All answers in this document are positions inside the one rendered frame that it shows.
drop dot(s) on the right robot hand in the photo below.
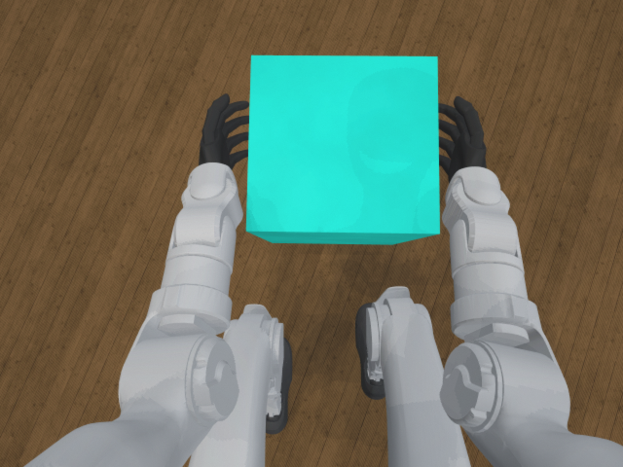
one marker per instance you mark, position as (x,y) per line
(468,148)

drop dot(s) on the carton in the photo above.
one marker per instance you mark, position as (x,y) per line
(343,149)

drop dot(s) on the right robot forearm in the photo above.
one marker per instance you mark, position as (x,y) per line
(491,301)

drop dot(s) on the left robot thigh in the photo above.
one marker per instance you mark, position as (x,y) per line
(239,440)

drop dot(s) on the left robot hand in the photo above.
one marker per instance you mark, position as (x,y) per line
(215,146)

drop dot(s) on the robot left upper arm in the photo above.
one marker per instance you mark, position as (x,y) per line
(172,391)

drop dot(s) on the left robot forearm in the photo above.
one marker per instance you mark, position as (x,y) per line
(194,295)

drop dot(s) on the robot right shin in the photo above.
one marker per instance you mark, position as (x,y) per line
(391,293)

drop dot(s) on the robot right upper arm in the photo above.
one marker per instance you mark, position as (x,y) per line
(513,404)

